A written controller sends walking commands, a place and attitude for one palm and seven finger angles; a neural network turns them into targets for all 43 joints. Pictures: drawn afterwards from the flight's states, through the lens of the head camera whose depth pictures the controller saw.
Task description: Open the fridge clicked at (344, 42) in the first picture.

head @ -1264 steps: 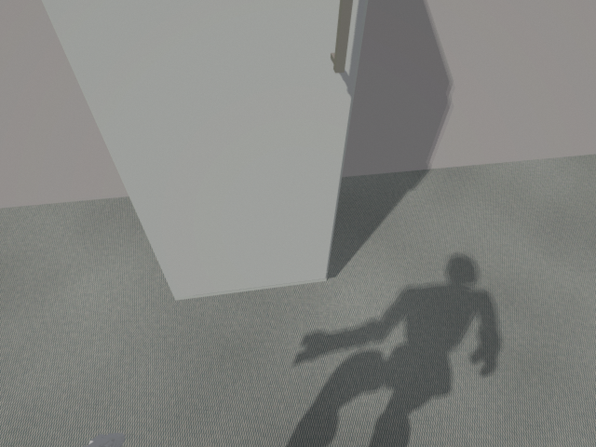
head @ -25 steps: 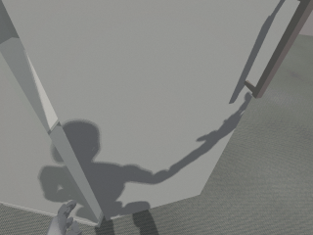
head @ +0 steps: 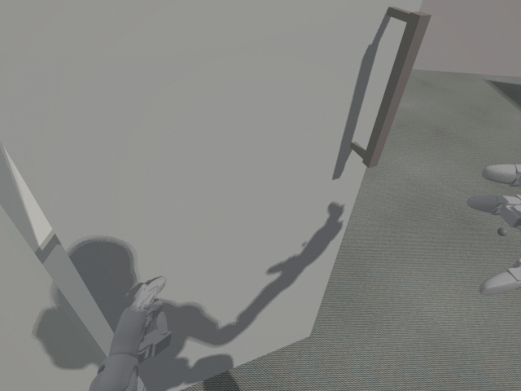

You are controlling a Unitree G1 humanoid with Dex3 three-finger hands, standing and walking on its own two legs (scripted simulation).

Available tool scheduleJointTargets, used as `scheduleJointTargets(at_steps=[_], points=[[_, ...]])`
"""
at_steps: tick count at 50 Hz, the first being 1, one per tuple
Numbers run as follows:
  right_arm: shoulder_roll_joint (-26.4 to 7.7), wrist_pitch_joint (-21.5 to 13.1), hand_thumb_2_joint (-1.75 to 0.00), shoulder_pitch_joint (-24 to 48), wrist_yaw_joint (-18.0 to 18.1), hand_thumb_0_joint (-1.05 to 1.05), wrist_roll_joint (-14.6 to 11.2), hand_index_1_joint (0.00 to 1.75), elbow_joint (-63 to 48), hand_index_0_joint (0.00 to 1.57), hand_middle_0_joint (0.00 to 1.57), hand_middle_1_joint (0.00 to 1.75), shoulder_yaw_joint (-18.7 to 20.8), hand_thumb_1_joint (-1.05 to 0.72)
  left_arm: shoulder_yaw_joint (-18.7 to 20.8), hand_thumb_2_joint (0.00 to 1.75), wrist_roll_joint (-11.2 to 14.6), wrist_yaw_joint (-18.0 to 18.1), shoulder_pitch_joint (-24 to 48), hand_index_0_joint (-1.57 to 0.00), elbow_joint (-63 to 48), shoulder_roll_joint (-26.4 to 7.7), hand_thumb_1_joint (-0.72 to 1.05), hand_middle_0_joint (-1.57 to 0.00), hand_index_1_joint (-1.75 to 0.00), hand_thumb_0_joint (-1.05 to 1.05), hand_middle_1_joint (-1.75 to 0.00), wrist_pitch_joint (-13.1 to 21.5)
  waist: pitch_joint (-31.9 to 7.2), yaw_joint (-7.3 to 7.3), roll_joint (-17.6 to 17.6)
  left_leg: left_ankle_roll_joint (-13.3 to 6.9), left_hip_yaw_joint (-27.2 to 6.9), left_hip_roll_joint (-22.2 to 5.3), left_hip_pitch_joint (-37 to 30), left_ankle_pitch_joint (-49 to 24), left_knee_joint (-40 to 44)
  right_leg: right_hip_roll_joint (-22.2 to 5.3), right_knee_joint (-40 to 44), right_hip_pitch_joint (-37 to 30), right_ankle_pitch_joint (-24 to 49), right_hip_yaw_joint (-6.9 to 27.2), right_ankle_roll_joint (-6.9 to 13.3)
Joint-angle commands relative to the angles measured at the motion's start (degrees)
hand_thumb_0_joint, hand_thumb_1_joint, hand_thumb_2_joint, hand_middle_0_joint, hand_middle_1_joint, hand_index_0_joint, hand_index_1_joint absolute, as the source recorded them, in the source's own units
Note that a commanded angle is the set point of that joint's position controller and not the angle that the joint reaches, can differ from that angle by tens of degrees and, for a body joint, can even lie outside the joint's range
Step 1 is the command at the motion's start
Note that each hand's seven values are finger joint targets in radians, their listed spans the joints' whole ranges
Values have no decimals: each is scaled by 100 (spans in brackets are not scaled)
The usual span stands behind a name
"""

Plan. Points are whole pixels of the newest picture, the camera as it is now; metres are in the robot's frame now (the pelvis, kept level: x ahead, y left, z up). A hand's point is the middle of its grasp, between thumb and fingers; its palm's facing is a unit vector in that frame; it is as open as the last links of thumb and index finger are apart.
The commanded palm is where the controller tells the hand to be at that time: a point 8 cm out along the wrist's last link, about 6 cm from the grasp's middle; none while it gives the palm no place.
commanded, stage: draw the hand back to the body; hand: right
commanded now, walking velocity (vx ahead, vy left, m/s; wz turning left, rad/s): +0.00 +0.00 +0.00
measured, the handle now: (381, 95) +0.46 -0.20 +0.28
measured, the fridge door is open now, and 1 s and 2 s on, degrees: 63 63 63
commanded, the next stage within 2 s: step back with the hand held close in 1.04 s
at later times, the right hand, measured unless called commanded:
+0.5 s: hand (475, 251) +0.23 -0.26 +0.18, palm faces +0.44 +0.81 -0.38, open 10.4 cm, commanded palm +0.17 -0.30 +0.19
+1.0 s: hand (463, 271) +0.21 -0.24 +0.17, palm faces +0.46 +0.80 -0.39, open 7.5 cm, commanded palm +0.17 -0.28 +0.19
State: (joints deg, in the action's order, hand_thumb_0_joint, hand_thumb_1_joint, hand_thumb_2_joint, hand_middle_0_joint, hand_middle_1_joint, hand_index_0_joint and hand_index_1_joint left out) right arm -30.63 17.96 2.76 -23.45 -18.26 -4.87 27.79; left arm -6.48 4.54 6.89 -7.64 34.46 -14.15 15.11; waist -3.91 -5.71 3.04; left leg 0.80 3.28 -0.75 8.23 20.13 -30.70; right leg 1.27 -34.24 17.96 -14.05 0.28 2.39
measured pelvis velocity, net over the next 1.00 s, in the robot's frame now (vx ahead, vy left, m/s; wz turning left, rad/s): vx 0.02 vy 0.02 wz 0.04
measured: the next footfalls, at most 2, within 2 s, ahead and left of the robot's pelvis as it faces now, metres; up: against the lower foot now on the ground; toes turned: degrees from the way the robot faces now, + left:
none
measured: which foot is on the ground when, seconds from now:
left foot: down 0.00-1.00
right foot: down 0.00-1.00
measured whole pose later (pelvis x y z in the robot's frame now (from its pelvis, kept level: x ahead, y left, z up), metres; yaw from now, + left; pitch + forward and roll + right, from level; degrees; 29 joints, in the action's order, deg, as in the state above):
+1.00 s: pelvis +0.02 +0.02 +0.01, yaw +2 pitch -3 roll +0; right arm -21.1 -3.6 -25.2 6.6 -4.1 -21.4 19.6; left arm -1.9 0.5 5.6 -10.0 37.0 -12.6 8.2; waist -1.6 -5.2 3.0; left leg -0.8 1.7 0.7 3.7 19.6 -26.6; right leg -0.4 -29.8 12.4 -14.1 -1.1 0.7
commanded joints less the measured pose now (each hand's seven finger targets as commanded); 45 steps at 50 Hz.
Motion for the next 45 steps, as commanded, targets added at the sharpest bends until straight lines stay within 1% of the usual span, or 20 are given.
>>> scheduleJointTargets(at_steps=[1, 3, 5, 7, 8, 9, 10, 12, 15, 17, 21, 25, 27, 28, 31, 33, 37, 43, 44, 45], points=[[-878, -1510, -34, 512, 2000, 0, 904, 98, -1492, 24, 24, 98, 207, 26, 493, 90, -291, -139, 261, -20, -467, -712, 90, -20, -30, 0, -30, 152, -51, 234, 112, -306, -110, -81, 1071, -852, 855, -443, 751, -932, 288, 459, -159], [-849, -1854, -37, 146, 2482, 0, 1045, 94, -2020, 24, 24, 94, 272, 19, 533, 90, -296, -188, 339, -20, -524, -689, 90, -20, -30, 0, -30, 0, -355, 234, 236, -276, -152, -125, 886, -763, 753, -481, 816, -1015, 54, 394, -164], [-840, -2144, -41, 256, 2751, 0, 1186, 89, -2357, 24, 24, 89, 257, 12, 564, 90, -311, -185, 410, -20, -520, -654, 90, -20, -30, 0, -30, -86, -485, 240, 678, -288, -190, -139, 810, -636, 696, -478, 940, -1126, -192, 377, -162], [-759, -2310, -44, 150, 2942, 0, 1266, 85, -2540, 23, 23, 85, 168, 4, 611, 90, -338, -152, 387, -20, -501, -637, 90, -20, -30, 0, -30, -127, -640, 246, 596, -293, -201, -150, 614, -691, 712, -494, 948, -1160, -57, 343, -124], [-805, -2381, -46, 97, 3005, 0, 1322, 83, -2533, 23, 23, 83, 205, 1, 620, 90, -344, -139, 403, -20, -495, -655, 90, -20, -30, 0, -30, -140, -640, 232, 612, -300, -196, -127, 641, -714, 701, -480, 958, -1217, -9, 353, -105], [-644, -2415, -48, -78, 3050, 0, 1333, 81, -2414, 23, 23, 81, 113, -3, 636, 90, -350, -130, 408, -20, -470, -608, 90, -20, -30, 0, -30, -158, -492, 245, 611, -298, -180, -126, 636, -685, 689, -493, 1007, -1193, -25, 350, -117], [-750, -2485, -50, -29, 3090, 0, 1378, 79, -2507, 23, 23, 79, 189, -7, 650, 90, -349, -132, 397, -20, -461, -639, 90, -20, -30, 0, -30, -169, -557, 232, 517, -299, -171, -114, 618, -698, 682, -491, 1045, -1237, -20, 387, -113], [-587, -2526, -53, -471, 3125, 0, 1371, 75, -2420, 23, 23, 75, 99, -14, 681, 90, -351, -110, 405, -20, -447, -610, 90, -20, -30, 0, -30, -206, -481, 220, 298, -290, -154, -122, 499, -767, 712, -511, 1056, -1184, 187, 357, -103], [-546, -2604, -58, -791, 3130, 0, 1391, 68, -2337, 22, 22, 68, 106, -25, 707, 90, -337, -122, 436, -20, -451, -629, 90, -20, -30, 0, -30, -246, -236, 196, 225, -271, -136, -103, 565, -723, 735, -496, 1127, -1138, 105, 339, -98], [-409, -2626, -62, -1197, 3120, 0, 1375, 64, -2353, 22, 22, 64, 20, -32, 740, 90, -333, -129, 422, -20, -461, -610, 90, -20, -30, 0, -30, -277, -206, 189, 162, -276, -126, -121, 449, -896, 746, -531, 1090, -1143, 426, 283, -99], [-449, -2678, -69, -1750, 3079, 0, 1369, 55, -2330, 22, 22, 55, 139, -47, 784, 90, -330, -139, 407, -20, -472, -646, 90, -20, -30, 0, -30, -341, -88, 151, -55, -261, -121, -127, 423, -1018, 812, -535, 1041, -1080, 612, 193, -73], [-417, -2718, -76, -2122, 3060, 0, 1363, 47, -2572, 21, 21, 47, 140, -61, 790, 90, -316, -156, 405, -20, -574, -581, 90, -20, -30, 0, -30, -348, -30, 147, 113, -235, -157, -144, 535, -913, 872, -536, 993, -1100, 467, 121, -79], [-334, -2700, -80, -2339, 3060, 0, 1359, 43, -2550, 21, 21, 43, 65, -68, 811, 90, -317, -131, 399, -20, -589, -572, 90, -20, -30, 0, -30, -367, 36, 160, -41, -228, -175, -168, 542, -1024, 934, -547, 901, -1100, 585, 52, -45], [-427, -2716, -81, -2281, 3054, 0, 1370, 41, -2720, 21, 21, 41, 108, -72, 800, 90, -319, -132, 411, -20, -612, -579, 90, -20, -30, 0, -30, -356, 7, 142, -48, -225, -184, -177, 562, -1042, 940, -545, 883, -1112, 616, 67, -42], [-277, -2701, -87, -2351, 3051, 0, 1400, 34, -2856, 20, 20, 34, -80, -83, 786, 90, -335, -93, 399, -20, -604, -564, 90, -20, -30, 0, -30, -347, 47, 180, 230, -231, -201, -184, 602, -1070, 973, -524, 843, -1231, 664, 20, -35], [-286, -2694, -90, -2426, 3069, 0, 1424, 30, -3080, 20, 20, 30, -124, -90, 786, 90, -345, -88, 399, -20, -656, -549, 90, -20, -30, 0, -30, -302, -39, 160, 116, -226, -207, -186, 612, -1123, 963, -523, 791, -1278, 742, 42, -31], [-309, -2643, -90, -2170, 3124, 0, 1433, 30, -3016, 20, 20, 30, -97, -90, 766, 90, -367, -21, 391, -20, -600, -527, 90, -20, -30, 0, -30, -303, 68, 195, 140, -224, -222, -181, 679, -1089, 1025, -492, 767, -1347, 718, 21, -21], [-137, -2549, -90, -2152, 3082, 0, 1404, 30, -2774, 20, 20, 30, -242, -90, 748, 90, -390, -16, 427, -20, -620, -505, 90, -20, -30, 0, -30, -377, 137, 199, -86, -191, -231, -210, 643, -1248, 1013, -493, 761, -1375, 824, 19, 0], [-226, -2547, -90, -2101, 3074, 0, 1415, 30, -2783, 20, 20, 30, -168, -90, 746, 90, -386, -15, 447, -20, -630, -528, 90, -20, -30, 0, -30, -384, 104, 172, -121, -189, -227, -199, 657, -1257, 1019, -493, 774, -1410, 853, 16, 8], [-150, -2549, -90, -2134, 3073, 0, 1418, 30, -2815, 20, 20, 30, -244, -90, 739, 90, -393, -29, 454, -20, -637, -492, 90, -20, -30, 0, -30, -384, 148, 177, -25, -198, -226, -199, 622, -1298, 991, -490, 777, -1397, 887, 12, 4]])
